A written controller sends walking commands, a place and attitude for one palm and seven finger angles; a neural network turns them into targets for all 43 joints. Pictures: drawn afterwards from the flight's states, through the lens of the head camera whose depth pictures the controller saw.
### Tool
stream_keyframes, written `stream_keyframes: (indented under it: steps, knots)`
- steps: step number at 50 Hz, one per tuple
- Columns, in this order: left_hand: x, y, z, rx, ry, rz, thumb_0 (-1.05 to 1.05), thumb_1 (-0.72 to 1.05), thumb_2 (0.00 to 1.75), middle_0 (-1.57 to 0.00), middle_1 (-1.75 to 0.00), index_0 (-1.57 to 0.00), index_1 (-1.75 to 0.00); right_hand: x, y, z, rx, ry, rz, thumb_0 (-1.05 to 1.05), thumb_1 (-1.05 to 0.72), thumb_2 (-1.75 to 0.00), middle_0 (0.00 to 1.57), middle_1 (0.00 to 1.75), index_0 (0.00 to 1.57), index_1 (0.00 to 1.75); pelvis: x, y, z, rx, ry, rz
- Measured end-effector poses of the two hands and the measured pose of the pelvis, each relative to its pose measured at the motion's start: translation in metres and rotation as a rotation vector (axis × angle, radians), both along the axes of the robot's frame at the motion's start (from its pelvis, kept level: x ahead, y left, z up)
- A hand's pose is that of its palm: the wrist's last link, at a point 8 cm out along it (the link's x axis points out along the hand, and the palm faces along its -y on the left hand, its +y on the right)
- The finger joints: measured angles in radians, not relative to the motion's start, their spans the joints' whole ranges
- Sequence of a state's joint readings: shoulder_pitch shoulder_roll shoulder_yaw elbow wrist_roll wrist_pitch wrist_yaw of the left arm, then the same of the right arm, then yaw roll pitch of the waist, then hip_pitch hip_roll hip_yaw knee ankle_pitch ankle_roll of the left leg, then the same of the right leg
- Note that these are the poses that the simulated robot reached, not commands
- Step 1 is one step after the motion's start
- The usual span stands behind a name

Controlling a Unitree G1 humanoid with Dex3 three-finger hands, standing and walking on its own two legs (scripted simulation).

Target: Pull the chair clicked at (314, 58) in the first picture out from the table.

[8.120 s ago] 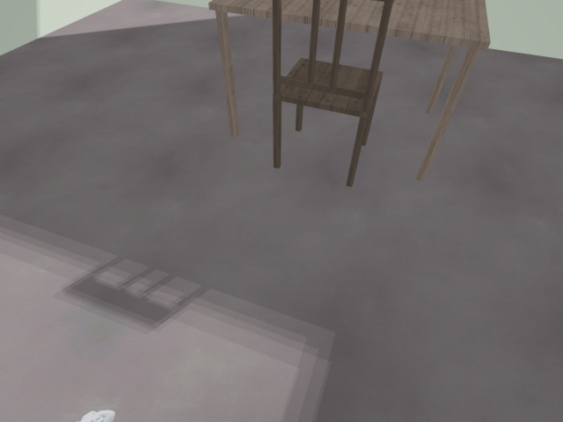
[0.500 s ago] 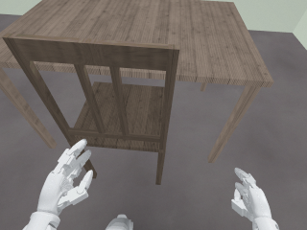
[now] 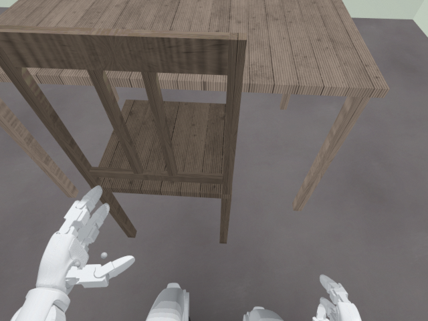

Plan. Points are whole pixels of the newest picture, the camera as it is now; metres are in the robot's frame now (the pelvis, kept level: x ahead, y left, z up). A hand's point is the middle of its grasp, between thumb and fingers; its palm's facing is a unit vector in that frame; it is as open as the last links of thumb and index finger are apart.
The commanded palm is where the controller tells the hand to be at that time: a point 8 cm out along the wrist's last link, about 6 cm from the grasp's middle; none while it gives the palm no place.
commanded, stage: raise the hand toward the chair's back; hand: left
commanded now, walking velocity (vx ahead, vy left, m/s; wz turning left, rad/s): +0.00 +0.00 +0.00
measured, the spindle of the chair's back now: (121, 131) +0.52 +0.24 +0.02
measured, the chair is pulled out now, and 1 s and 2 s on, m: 0.00 0.00 0.00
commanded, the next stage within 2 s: aim the fingers beside a spindle in 1.26 s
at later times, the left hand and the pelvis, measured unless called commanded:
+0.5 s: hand (81, 248) +0.24 +0.23 +0.05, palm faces -0.03 -1.00 -0.04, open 16.6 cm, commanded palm +0.22 +0.29 +0.05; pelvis +0.01 +0.03 +0.01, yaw +1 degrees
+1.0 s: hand (76, 239) +0.25 +0.24 +0.05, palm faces -0.04 -1.00 -0.05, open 16.9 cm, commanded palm +0.23 +0.29 +0.06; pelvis +0.01 +0.03 +0.02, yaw +0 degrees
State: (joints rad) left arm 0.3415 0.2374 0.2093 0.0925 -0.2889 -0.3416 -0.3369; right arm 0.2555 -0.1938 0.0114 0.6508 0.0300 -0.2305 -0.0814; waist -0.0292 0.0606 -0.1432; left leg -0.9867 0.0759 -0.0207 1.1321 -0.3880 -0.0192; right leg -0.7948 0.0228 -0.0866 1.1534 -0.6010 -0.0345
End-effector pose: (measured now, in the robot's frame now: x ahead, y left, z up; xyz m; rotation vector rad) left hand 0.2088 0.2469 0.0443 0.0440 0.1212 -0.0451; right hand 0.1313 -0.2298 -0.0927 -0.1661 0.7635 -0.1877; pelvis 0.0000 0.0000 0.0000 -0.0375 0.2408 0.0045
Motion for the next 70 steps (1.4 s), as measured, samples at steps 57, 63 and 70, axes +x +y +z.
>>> stream_keyframes:
  steps: [57, 63, 70]
  knots:
    - [0.020, 0.040, 0.016, 0.015, -0.041, 0.011, -0.02, -0.50, 0.30, -0.06, -0.08, -0.06, -0.08, 0.026, 0.012, 0.040, -0.078, -0.053, 0.062, 0.01, -0.90, -0.90, 0.20, 0.30, 0.20, 0.30, 0.010, 0.028, 0.016, -0.025, -0.027, 0.014]
    - [0.021, 0.037, 0.017, 0.018, -0.034, 0.011, -0.02, -0.50, 0.30, -0.06, -0.08, -0.06, -0.08, 0.036, 0.014, 0.038, -0.060, -0.069, 0.075, 0.01, -0.90, -0.90, 0.20, 0.30, 0.20, 0.30, 0.011, 0.025, 0.016, -0.021, -0.026, 0.015]
    - [0.023, 0.033, 0.020, 0.020, -0.044, 0.014, -0.02, -0.50, 0.30, -0.06, -0.08, -0.06, -0.08, 0.044, 0.014, 0.038, -0.047, -0.081, 0.085, 0.01, -0.90, -0.90, 0.20, 0.30, 0.20, 0.30, 0.014, 0.021, 0.016, -0.015, -0.024, 0.015]
